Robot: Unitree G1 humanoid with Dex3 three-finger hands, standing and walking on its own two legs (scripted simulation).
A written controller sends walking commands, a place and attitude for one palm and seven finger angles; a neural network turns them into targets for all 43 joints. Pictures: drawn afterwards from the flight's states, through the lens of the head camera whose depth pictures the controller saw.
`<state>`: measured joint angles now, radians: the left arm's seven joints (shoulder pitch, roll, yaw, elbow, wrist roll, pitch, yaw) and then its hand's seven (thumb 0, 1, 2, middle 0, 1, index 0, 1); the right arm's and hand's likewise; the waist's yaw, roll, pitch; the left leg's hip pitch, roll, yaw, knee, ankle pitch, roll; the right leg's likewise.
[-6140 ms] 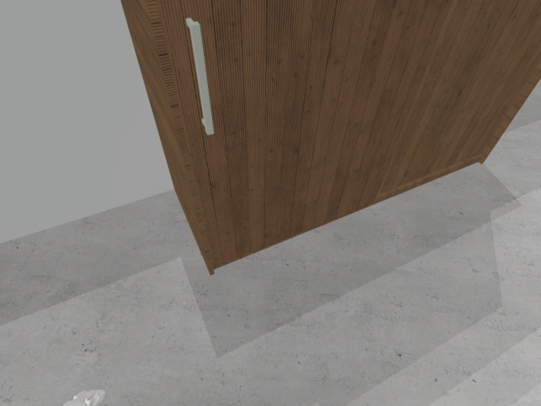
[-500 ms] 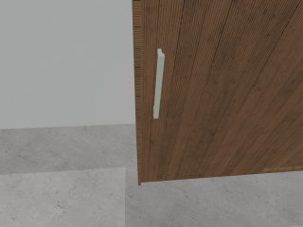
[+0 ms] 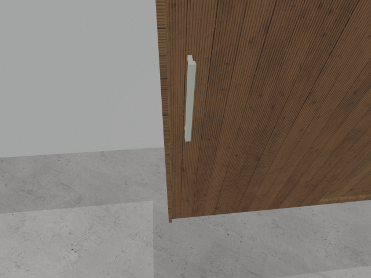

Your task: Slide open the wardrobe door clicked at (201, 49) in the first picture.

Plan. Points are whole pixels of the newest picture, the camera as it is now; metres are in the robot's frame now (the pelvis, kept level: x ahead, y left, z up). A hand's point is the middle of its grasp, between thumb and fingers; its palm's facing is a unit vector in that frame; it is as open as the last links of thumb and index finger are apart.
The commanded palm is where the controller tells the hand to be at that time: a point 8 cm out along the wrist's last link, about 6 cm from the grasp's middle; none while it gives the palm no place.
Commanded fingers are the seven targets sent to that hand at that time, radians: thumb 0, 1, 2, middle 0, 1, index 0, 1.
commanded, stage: look again from close up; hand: left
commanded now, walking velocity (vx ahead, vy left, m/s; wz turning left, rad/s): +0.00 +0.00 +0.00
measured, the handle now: (188, 103) +0.53 +0.03 +0.09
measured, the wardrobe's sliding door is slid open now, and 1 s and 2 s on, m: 0.00 0.00 0.00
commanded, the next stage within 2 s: shuffle to correct the standing spot in 1.00 s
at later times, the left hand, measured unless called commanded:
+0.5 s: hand out of the picture +0.07 +0.22 -0.16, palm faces -0.02 -0.95 -0.31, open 7.4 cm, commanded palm none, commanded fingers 0.00 0.90 0.90 -0.20 -0.30 -0.20 -0.30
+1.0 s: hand out of the picture +0.10 +0.22 -0.16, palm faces -0.01 -0.95 -0.31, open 7.4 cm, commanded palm none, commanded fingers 0.00 0.90 0.90 -0.20 -0.30 -0.20 -0.30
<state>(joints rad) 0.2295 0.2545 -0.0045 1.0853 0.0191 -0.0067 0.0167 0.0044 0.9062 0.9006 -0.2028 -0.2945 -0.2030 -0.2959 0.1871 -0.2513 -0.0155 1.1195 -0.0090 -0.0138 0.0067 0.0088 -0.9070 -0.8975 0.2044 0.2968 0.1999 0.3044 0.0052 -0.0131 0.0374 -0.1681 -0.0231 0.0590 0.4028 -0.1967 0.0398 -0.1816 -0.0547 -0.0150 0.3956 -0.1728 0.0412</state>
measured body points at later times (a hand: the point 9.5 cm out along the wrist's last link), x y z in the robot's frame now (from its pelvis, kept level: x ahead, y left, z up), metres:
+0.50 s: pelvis +0.02 -0.01 +0.00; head +0.03 -0.01 +0.45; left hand +0.07 +0.27 -0.14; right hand +0.08 -0.30 -0.14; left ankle +0.02 +0.09 -0.74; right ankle +0.03 -0.15 -0.74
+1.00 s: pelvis +0.03 -0.02 +0.01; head +0.04 -0.02 +0.46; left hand +0.10 +0.27 -0.13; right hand +0.12 -0.31 -0.13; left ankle +0.02 +0.09 -0.74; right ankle +0.03 -0.15 -0.74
